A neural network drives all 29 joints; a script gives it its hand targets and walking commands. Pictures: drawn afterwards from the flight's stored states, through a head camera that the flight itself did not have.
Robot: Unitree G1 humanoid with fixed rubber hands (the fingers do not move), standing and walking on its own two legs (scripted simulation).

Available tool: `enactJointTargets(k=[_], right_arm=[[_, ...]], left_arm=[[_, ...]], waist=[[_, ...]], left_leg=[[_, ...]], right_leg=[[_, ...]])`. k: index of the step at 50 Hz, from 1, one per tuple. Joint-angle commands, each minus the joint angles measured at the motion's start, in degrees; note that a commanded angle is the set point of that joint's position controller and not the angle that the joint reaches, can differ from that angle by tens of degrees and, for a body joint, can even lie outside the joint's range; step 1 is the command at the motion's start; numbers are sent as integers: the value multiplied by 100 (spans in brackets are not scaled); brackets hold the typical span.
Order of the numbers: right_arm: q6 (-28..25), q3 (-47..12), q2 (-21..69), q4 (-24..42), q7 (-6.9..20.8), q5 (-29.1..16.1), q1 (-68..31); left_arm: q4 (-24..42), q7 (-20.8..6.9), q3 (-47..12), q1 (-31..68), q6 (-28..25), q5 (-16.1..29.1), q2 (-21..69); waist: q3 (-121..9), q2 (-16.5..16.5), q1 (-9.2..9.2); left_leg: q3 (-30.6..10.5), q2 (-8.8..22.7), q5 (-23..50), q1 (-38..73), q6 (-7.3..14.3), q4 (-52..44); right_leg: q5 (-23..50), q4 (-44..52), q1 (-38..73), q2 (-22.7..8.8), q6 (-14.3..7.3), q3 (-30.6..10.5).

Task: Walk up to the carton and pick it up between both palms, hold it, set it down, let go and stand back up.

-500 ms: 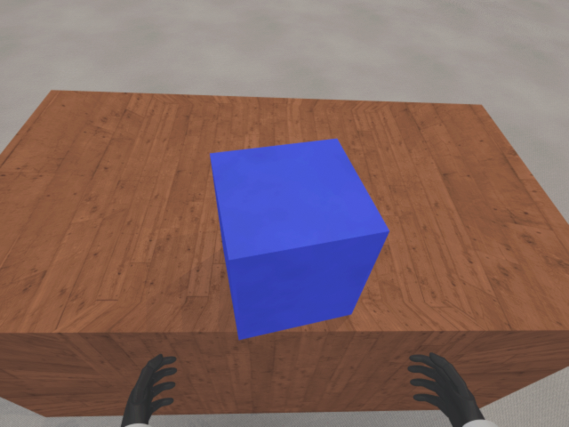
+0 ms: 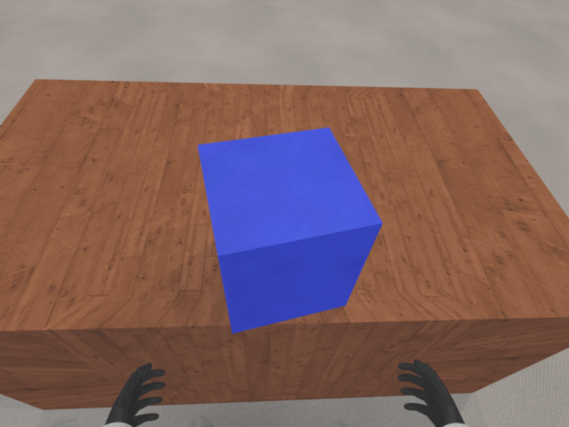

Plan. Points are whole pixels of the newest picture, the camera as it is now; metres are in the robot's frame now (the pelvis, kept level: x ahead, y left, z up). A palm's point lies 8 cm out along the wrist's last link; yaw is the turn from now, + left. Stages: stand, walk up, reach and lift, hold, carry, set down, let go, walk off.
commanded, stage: let go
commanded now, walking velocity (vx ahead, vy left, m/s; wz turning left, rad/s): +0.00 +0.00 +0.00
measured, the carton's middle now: (279, 233) +0.41 +0.02 +0.00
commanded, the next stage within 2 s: stand in 0.48 s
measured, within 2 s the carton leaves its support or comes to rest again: neither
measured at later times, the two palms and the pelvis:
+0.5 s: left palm (124, 420) +0.15 +0.23 -0.09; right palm (443, 422) +0.14 -0.21 -0.08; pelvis -0.01 +0.01 +0.00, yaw -1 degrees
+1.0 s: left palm out of the picture +0.00 +0.26 -0.14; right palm out of the picture -0.01 -0.24 -0.12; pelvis -0.04 +0.01 -0.01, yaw +1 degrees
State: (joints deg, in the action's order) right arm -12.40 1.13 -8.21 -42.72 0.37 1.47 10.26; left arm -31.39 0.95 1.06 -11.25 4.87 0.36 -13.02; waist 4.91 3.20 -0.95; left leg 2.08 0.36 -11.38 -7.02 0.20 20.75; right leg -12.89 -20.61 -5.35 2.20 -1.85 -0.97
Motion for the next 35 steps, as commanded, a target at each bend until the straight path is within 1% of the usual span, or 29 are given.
enactJointTargets(k=[1, 2, 5, 8, 9, 12, 15, 20, 24, 25, 26, 27, 29, 31, 33, 35], right_arm=[[-365, 303, -739, 517, 56, -82, -345], [-377, 311, -758, 453, 89, -116, -325], [-403, 323, -799, 383, 158, -151, -368], [-401, 312, -853, 352, 172, -137, -409], [-395, 320, -868, 347, 173, -127, -418], [-362, 320, -917, 395, 161, -106, -452], [-321, 340, -923, 505, 146, -51, -490], [-204, 403, -883, 679, 129, 36, -533], [-182, 410, -822, 740, 132, 30, -464], [360, 341, -1284, 325, -78, -146, 230], [583, 317, -1232, 360, -135, -163, 355], [675, 305, -1190, 398, -152, -152, 351], [756, 294, -1171, 436, -164, -126, 313], [813, 272, -1150, 380, -164, -114, 433], [841, 261, -1149, 329, -157, -112, 480], [858, 240, -1168, 273, -157, -102, 587]], left_arm=[[1068, 105, 64, 440, -251, -31, -555], [1077, 127, 44, 412, -255, -46, -520], [1016, 156, 7, 393, -241, -38, -500], [907, 136, 30, 363, -169, -75, -487], [883, 123, 43, 369, -144, -83, -477], [803, 89, 63, 396, -80, -90, -439], [794, 75, 82, 500, -47, -80, -441], [805, 76, 76, 643, -19, -12, -452], [923, 112, 56, 664, -72, 18, -480], [66, 111, 253, -311, -477, -179, -647], [-124, 62, 279, -494, -564, -171, -739], [-188, 32, 294, -366, -629, -156, -765], [-215, 6, 287, -243, -732, -159, -723], [-333, -20, 274, -235, -775, -146, -663], [-470, -41, 241, -247, -786, -145, -633], [-599, -52, 222, -319, -794, -144, -627]], waist=[[-1045, -585, 41], [-1040, -681, 41], [-975, -732, 53], [-854, -635, 52], [-828, -557, 56], [-719, -428, 17], [-669, -307, 3], [-646, -207, 1], [-765, -292, 7], [-1391, -485, -38], [-1304, -312, 2], [-1296, -271, 50], [-1390, -231, 39], [-1026, -189, 98], [-644, -309, 126], [-330, -329, 137]], left_leg=[[108, 50, 1641, 1191, -245, 137], [77, 73, 1737, 1245, -270, 143], [41, 108, 1848, 1248, -292, 179], [34, 102, 1874, 1213, -287, 188], [33, 102, 1861, 1194, -283, 183], [43, 99, 1784, 1135, -263, 162], [69, 96, 1529, 1036, -231, 119], [124, 96, 1033, 841, -184, 50], [143, 77, 991, 802, -192, 101], [-432, 550, 1904, 200, 97, 598], [-455, 623, 1565, 174, 173, 526], [-482, 643, 1559, 172, 206, 506], [-482, 673, 1689, 254, 216, 499], [-507, 656, 1311, 83, 184, 447], [-513, 632, 1122, -115, 164, 376], [-539, 622, 983, -247, 147, 301]], right_leg=[[1213, 340, -687, -141, 104, 214], [1173, 339, -730, -123, 67, 231], [1084, 358, -764, -103, 13, 239], [1148, 372, -727, -95, 17, 237], [1148, 373, -709, -81, 21, 247], [1122, 385, -693, -81, 21, 234], [979, 377, -674, -77, 44, 233], [656, 361, -695, -104, 60, 197], [694, 300, -673, -124, 63, 168], [1495, -169, -243, -648, 78, -342], [1453, -122, -90, -801, 118, -463], [1570, -133, -90, -819, 148, -503], [1733, -141, -87, -846, 146, -537], [1399, -22, -344, -817, 120, -519], [1247, 63, -498, -799, 109, -527], [1089, 132, -630, -779, 109, -563]])
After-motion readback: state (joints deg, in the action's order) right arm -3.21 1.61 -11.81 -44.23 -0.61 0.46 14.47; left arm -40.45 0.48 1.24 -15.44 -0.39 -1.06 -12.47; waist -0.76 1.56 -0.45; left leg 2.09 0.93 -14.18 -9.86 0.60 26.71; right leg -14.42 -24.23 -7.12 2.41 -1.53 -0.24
